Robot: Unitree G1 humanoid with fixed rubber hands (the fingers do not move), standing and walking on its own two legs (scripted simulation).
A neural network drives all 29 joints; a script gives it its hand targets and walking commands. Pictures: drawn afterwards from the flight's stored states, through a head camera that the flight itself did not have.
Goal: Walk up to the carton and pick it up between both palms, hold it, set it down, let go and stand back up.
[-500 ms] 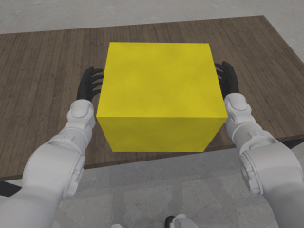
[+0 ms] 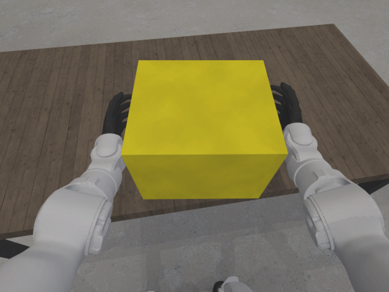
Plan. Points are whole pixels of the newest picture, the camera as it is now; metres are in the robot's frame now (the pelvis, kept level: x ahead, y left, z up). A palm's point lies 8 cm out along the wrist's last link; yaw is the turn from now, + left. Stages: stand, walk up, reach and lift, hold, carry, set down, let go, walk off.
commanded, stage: reach and lift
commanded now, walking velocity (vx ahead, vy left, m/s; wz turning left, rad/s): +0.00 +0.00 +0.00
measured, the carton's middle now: (201, 132) +0.46 -0.04 +0.01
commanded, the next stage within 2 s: none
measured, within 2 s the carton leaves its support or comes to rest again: leaves its support in 1.38 s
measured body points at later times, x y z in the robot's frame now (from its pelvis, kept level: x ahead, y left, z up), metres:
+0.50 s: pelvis +0.00 +0.00 +0.00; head +0.09 -0.01 +0.44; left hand +0.46 +0.15 +0.05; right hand +0.45 -0.23 +0.07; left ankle +0.00 +0.14 -0.69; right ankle +0.05 -0.11 -0.69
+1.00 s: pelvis +0.04 +0.01 +0.04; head +0.13 +0.00 +0.48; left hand +0.46 +0.16 +0.05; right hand +0.45 -0.22 +0.07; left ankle +0.00 +0.14 -0.69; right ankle +0.05 -0.11 -0.69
